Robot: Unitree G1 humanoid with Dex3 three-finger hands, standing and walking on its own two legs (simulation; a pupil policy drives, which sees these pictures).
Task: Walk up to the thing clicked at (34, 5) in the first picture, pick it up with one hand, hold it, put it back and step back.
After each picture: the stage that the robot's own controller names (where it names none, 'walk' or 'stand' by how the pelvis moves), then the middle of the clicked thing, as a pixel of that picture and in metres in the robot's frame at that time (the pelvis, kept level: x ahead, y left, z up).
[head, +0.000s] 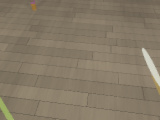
stand; (32, 1) +2.27 +0.69 -0.65
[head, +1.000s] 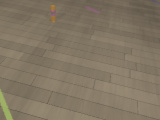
walk; (53, 13) +2.18 +0.31 -0.62
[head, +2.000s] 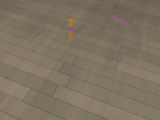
walk; (71, 29) +1.53 +0.06 -0.64
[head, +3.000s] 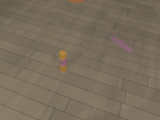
walk; (63, 62) +1.04 +0.12 -0.65
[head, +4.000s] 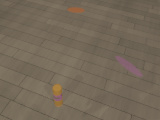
walk; (57, 96) +0.66 +0.15 -0.65
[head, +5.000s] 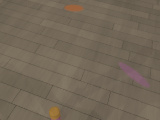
stand; (55, 117) +0.43 +0.15 -0.64
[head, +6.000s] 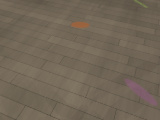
stand; out of the picture +0.38 +0.16 -0.65
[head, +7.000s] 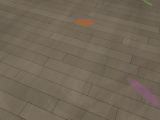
stand; out of the picture +0.38 +0.15 -0.66
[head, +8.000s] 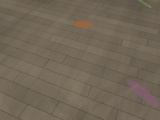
stand; out of the picture +0.38 +0.15 -0.66
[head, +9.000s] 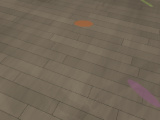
stand; out of the picture +0.37 +0.15 -0.66
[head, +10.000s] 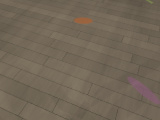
go down; out of the picture +0.38 +0.15 -0.66
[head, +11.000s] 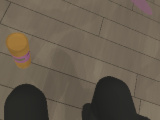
go down; (20, 53) +0.47 +0.18 -0.25
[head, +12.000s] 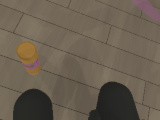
approach; (30, 60) +0.47 +0.17 -0.26
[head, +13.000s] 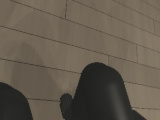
close in; out of the picture +0.47 +0.21 -0.17
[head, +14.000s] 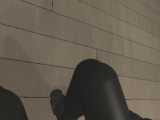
close; out of the picture +0.46 +0.23 -0.17
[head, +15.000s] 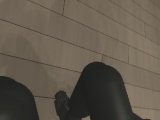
lift; out of the picture +0.40 +0.21 -0.17
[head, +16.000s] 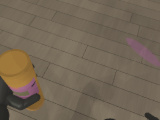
lift; (26, 86) +0.32 +0.17 +0.03
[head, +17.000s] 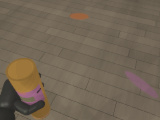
hold; (32, 93) +0.30 +0.16 +0.05
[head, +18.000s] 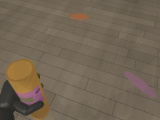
hold; (32, 94) +0.30 +0.16 +0.04
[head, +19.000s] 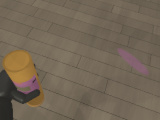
crouch; (28, 83) +0.35 +0.16 -0.01
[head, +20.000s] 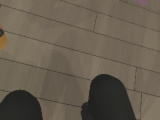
lower; out of the picture +0.51 +0.20 -0.03
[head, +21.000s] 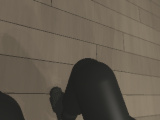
lower; out of the picture +0.48 +0.25 -0.16
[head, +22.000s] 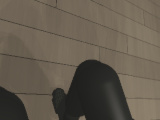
lower; out of the picture +0.47 +0.24 -0.16
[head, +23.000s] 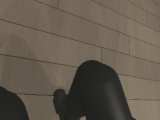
lower; out of the picture +0.46 +0.24 -0.17
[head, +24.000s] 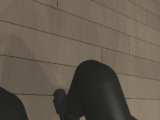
lower; out of the picture +0.46 +0.24 -0.16
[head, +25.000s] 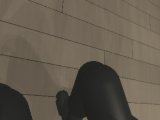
draw back; out of the picture +0.45 +0.22 -0.16
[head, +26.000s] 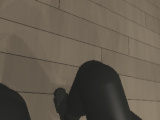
rise; out of the picture +0.45 +0.22 -0.18
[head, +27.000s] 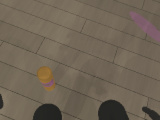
walk; (47, 80) +0.44 +0.16 -0.40
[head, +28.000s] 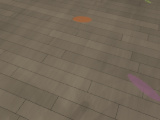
stand; out of the picture +0.39 +0.14 -0.59
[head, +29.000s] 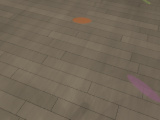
stand; out of the picture +0.38 +0.14 -0.60
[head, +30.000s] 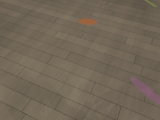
stand; out of the picture +0.40 +0.13 -0.64
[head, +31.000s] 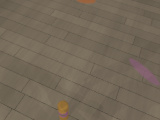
walk; (63, 111) +0.43 +0.09 -0.63
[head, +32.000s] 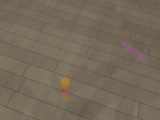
walk; (65, 88) +0.59 +0.09 -0.64
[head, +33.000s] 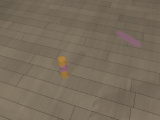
walk; (63, 67) +0.88 +0.22 -0.63
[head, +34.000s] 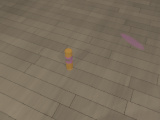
stand; (69, 59) +1.05 +0.13 -0.64
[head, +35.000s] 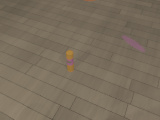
stand; (70, 61) +1.04 +0.12 -0.66
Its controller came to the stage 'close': yes
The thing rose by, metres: 0.69
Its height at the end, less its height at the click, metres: +0.00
